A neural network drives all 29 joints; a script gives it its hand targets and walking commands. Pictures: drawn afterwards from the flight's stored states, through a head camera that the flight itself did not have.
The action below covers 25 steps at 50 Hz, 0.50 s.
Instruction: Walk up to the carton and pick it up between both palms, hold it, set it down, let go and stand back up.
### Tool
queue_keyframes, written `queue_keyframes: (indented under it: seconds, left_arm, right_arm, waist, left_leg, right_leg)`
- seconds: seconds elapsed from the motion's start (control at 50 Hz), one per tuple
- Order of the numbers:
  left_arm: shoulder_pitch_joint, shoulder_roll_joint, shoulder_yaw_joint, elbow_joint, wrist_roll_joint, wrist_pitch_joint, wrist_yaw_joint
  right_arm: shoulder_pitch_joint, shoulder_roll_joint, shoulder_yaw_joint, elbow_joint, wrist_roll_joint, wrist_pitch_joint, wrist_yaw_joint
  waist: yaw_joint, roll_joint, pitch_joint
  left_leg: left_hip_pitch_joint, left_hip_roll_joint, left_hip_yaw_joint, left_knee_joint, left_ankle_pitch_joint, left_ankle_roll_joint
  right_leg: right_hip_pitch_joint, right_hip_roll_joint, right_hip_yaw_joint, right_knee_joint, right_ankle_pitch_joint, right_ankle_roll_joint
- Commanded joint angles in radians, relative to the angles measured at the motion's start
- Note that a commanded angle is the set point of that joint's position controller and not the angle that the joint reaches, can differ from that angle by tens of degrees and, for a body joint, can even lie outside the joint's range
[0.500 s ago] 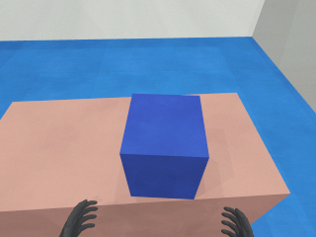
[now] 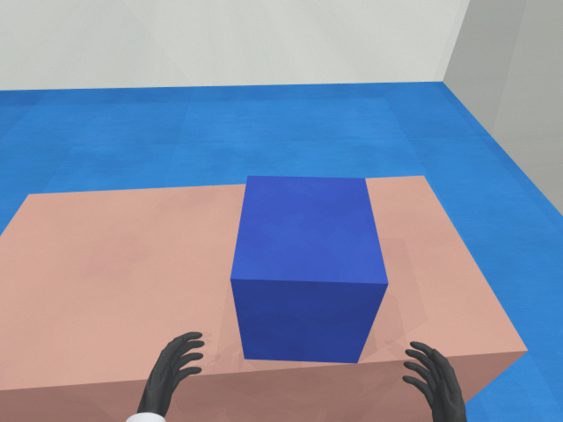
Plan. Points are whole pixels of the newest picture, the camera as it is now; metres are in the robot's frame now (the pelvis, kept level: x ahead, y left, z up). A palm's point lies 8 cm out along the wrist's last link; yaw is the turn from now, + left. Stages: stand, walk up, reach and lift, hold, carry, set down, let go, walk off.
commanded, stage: reach and lift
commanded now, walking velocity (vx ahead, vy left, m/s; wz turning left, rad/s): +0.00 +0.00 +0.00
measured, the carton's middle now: (303, 271) +0.39 +0.00 -0.02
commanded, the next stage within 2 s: none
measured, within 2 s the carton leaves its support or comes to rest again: neither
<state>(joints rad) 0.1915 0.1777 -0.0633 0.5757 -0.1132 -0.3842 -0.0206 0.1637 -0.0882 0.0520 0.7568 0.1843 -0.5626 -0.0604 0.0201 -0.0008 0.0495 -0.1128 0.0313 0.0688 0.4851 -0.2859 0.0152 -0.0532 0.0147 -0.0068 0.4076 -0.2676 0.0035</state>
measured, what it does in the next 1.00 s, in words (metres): stands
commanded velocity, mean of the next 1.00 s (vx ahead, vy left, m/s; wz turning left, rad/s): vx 0.00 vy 0.00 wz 0.00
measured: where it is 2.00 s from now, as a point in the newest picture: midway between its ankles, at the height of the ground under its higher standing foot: outside the picture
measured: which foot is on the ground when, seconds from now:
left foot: down 0.00-1.00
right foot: down 0.00-1.00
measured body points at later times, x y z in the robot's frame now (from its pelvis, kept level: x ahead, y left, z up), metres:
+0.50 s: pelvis -0.02 -0.01 +0.00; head -0.02 +0.00 +0.45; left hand +0.27 +0.20 -0.01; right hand +0.26 -0.19 -0.01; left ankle -0.01 +0.10 -0.74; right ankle -0.02 -0.12 -0.74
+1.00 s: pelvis +0.00 -0.01 +0.01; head +0.00 +0.00 +0.46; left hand +0.33 +0.21 +0.07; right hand +0.33 -0.18 +0.07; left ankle -0.01 +0.10 -0.74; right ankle -0.02 -0.12 -0.74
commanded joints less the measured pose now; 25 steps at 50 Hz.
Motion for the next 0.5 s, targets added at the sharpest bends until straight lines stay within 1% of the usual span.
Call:
queue_keyframes:
  seconds: [0.0,0.02,0.06,0.08,0.12,0.14,0.16,0.18,0.2,0.22,0.24,0.26,0.28,0.3,0.36,0.42,0.44,0.46,0.48]
  left_arm:
    - [-0.157,0.092,0.046,-0.095,-0.010,-0.046,0.005]
    - [-0.192,0.098,0.045,-0.092,-0.022,-0.043,0.006]
    - [-0.254,0.091,0.042,-0.075,-0.041,-0.040,0.009]
    - [-0.277,0.091,0.034,-0.081,-0.051,-0.038,0.011]
    - [-0.344,0.099,0.027,-0.066,-0.068,-0.028,0.016]
    - [-0.363,0.095,0.024,-0.061,-0.072,-0.023,0.020]
    - [-0.375,0.097,0.024,-0.059,-0.075,-0.017,0.024]
    - [-0.393,0.098,0.023,-0.061,-0.081,-0.014,0.028]
    - [-0.397,0.101,0.023,-0.061,-0.087,-0.008,0.032]
    - [-0.414,0.103,0.022,-0.051,-0.086,0.001,0.034]
    - [-0.432,0.110,0.024,-0.055,-0.089,0.008,0.037]
    - [-0.431,0.116,0.027,-0.035,-0.088,0.017,0.039]
    - [-0.453,0.121,0.026,-0.046,-0.092,0.024,0.039]
    - [-0.472,0.120,0.025,-0.028,-0.092,0.037,0.038]
    - [-0.502,0.134,0.041,-0.048,-0.088,0.064,0.039]
    - [-0.541,0.149,0.053,-0.086,-0.088,0.095,0.038]
    - [-0.554,0.152,0.058,-0.096,-0.085,0.108,0.037]
    - [-0.553,0.160,0.063,-0.103,-0.080,0.121,0.032]
    - [-0.574,0.168,0.071,-0.117,-0.083,0.135,0.028]
  right_arm:
    - [-0.148,-0.061,-0.014,-0.105,0.006,-0.028,0.001]
    - [-0.183,-0.067,-0.023,-0.118,-0.001,-0.016,-0.001]
    - [-0.225,-0.058,-0.032,-0.123,-0.010,0.005,-0.001]
    - [-0.245,-0.053,-0.032,-0.131,-0.013,0.017,-0.002]
    - [-0.289,-0.055,-0.045,-0.141,-0.020,0.046,-0.004]
    - [-0.301,-0.051,-0.043,-0.151,-0.025,0.062,-0.005]
    - [-0.322,-0.050,-0.051,-0.153,-0.028,0.076,-0.007]
    - [-0.330,-0.048,-0.044,-0.172,-0.030,0.086,-0.009]
    - [-0.334,-0.043,-0.044,-0.178,-0.025,0.100,-0.010]
    - [-0.359,-0.053,-0.046,-0.188,-0.028,0.111,-0.012]
    - [-0.370,-0.052,-0.047,-0.186,-0.027,0.126,-0.016]
    - [-0.372,-0.053,-0.047,-0.174,-0.030,0.141,-0.020]
    - [-0.391,-0.054,-0.047,-0.183,-0.022,0.154,-0.024]
    - [-0.404,-0.053,-0.042,-0.188,-0.022,0.168,-0.028]
    - [-0.432,-0.052,-0.042,-0.218,-0.014,0.203,-0.040]
    - [-0.468,-0.053,-0.037,-0.277,-0.006,0.232,-0.055]
    - [-0.473,-0.060,-0.036,-0.285,-0.007,0.246,-0.060]
    - [-0.480,-0.061,-0.038,-0.295,0.001,0.259,-0.065]
    - [-0.489,-0.062,-0.029,-0.323,0.003,0.271,-0.073]
  waist:
    - [-0.006,0.043,-0.065]
    - [-0.009,0.021,-0.057]
    - [-0.014,0.018,-0.059]
    - [-0.013,0.029,-0.051]
    - [-0.023,0.026,-0.044]
    - [-0.017,0.029,-0.046]
    - [-0.023,0.033,-0.056]
    - [-0.020,0.023,-0.076]
    - [-0.016,0.028,-0.090]
    - [-0.022,0.028,-0.102]
    - [-0.019,0.024,-0.110]
    - [-0.017,0.030,-0.115]
    - [-0.019,0.022,-0.126]
    - [-0.020,0.025,-0.131]
    - [-0.015,0.024,-0.177]
    - [-0.014,0.032,-0.234]
    - [-0.013,0.027,-0.245]
    - [-0.020,0.025,-0.256]
    - [-0.014,0.018,-0.278]
  left_leg:
    - [0.070,-0.014,-0.051,-0.043,0.342,-0.066]
    - [0.061,-0.012,-0.051,-0.054,0.293,-0.059]
    - [0.042,-0.012,-0.051,-0.070,0.226,-0.050]
    - [0.031,-0.011,-0.051,-0.075,0.201,-0.047]
    - [0.013,-0.008,-0.053,-0.098,0.126,-0.038]
    - [0.001,-0.006,-0.055,-0.108,0.105,-0.037]
    - [-0.012,-0.008,-0.051,-0.114,0.083,-0.035]
    - [-0.013,-0.008,-0.052,-0.121,0.078,-0.032]
    - [-0.019,-0.010,-0.052,-0.121,0.086,-0.033]
    - [-0.020,-0.012,-0.050,-0.123,0.093,-0.032]
    - [-0.014,-0.017,-0.047,-0.122,0.099,-0.032]
    - [-0.017,-0.017,-0.047,-0.118,0.104,-0.032]
    - [-0.016,-0.019,-0.043,-0.118,0.102,-0.032]
    - [-0.018,-0.017,-0.045,-0.120,0.105,-0.028]
    - [-0.019,-0.024,-0.039,-0.124,0.118,-0.027]
    - [-0.004,-0.031,-0.033,-0.111,0.187,-0.033]
    - [0.009,-0.034,-0.033,-0.109,0.215,-0.032]
    - [0.024,-0.034,-0.032,-0.105,0.230,-0.034]
    - [0.028,-0.038,-0.025,-0.098,0.251,-0.036]
  right_leg:
    - [-0.095,0.017,0.031,-0.058,0.176,-0.040]
    - [-0.107,0.014,0.034,-0.061,0.135,-0.039]
    - [-0.124,0.010,0.035,-0.061,0.073,-0.036]
    - [-0.130,0.008,0.037,-0.065,0.048,-0.037]
    - [-0.139,0.000,0.041,-0.070,-0.015,-0.037]
    - [-0.135,-0.003,0.042,-0.070,-0.030,-0.039]
    - [-0.134,-0.005,0.044,-0.069,-0.032,-0.039]
    - [-0.122,-0.003,0.042,-0.068,-0.031,-0.040]
    - [-0.112,-0.007,0.048,-0.065,-0.018,-0.043]
    - [-0.117,-0.007,0.047,-0.068,-0.012,-0.040]
    - [-0.124,-0.005,0.044,-0.069,-0.009,-0.037]
    - [-0.123,-0.009,0.048,-0.067,-0.004,-0.039]
    - [-0.127,-0.008,0.047,-0.070,-0.001,-0.038]
    - [-0.123,-0.012,0.051,-0.074,0.003,-0.040]
    - [-0.103,-0.009,0.052,-0.076,0.034,-0.036]
    - [-0.084,-0.007,0.047,-0.075,0.109,-0.032]
    - [-0.081,-0.005,0.042,-0.077,0.140,-0.026]
    - [-0.076,-0.004,0.044,-0.077,0.158,-0.025]
    - [-0.065,-0.004,0.047,-0.076,0.188,-0.024]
